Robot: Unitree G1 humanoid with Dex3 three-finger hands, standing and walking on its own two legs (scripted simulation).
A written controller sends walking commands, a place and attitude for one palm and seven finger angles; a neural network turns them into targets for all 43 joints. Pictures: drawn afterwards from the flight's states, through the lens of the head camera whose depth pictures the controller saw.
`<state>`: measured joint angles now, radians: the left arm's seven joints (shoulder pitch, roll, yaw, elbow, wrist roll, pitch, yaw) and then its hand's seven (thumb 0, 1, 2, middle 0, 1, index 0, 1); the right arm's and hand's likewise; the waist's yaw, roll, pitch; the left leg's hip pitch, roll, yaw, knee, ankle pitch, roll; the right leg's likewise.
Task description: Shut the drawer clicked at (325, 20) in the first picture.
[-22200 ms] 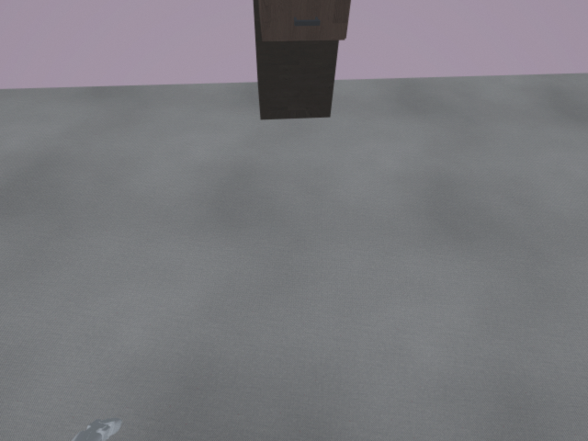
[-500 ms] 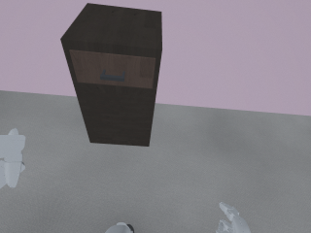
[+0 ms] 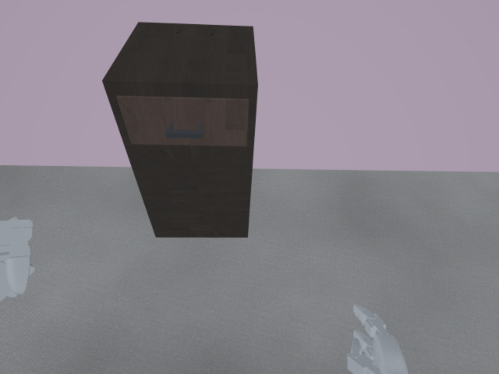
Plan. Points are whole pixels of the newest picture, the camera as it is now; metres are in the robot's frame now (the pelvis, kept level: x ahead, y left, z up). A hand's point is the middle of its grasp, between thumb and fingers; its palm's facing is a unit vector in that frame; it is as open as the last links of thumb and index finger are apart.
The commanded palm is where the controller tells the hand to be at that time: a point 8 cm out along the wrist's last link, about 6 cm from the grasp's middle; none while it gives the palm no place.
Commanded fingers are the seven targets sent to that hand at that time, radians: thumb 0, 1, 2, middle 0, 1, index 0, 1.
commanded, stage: stop stepping back and stand still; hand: left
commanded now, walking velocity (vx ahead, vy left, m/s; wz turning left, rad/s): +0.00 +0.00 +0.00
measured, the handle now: (185, 129) +0.81 +0.21 -0.10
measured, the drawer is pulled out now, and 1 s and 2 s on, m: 0.00 0.00 0.00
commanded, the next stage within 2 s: let the arm hang, fingers relaxed in 0.08 s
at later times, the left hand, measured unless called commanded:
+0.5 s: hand out of the picture +0.04 +0.22 -0.17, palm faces +0.06 -0.98 -0.20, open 3.2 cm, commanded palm none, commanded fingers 0.00 0.90 0.90 -0.72 -0.86 -0.72 -0.86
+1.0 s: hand out of the picture -0.05 +0.22 -0.16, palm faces +0.08 -0.97 -0.24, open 7.1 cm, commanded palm none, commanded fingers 0.00 0.90 0.90 -0.20 -0.30 -0.20 -0.30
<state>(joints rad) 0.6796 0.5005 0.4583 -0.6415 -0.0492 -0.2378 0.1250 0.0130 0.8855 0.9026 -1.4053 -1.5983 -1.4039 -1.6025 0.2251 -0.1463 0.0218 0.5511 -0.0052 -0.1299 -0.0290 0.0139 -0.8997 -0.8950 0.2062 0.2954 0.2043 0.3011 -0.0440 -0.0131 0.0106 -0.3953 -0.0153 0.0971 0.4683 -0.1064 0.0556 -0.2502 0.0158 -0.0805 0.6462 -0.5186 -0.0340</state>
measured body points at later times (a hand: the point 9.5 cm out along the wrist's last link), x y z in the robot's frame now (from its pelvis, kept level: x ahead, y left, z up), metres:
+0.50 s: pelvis -0.02 +0.02 +0.00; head +0.00 +0.05 +0.45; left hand +0.04 +0.27 -0.15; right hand +0.08 -0.22 -0.13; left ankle +0.03 +0.15 -0.73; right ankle +0.00 -0.10 -0.73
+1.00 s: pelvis -0.03 +0.03 +0.01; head -0.01 +0.02 +0.46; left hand -0.05 +0.27 -0.14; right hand -0.01 -0.20 -0.15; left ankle +0.03 +0.15 -0.73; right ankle +0.00 -0.10 -0.73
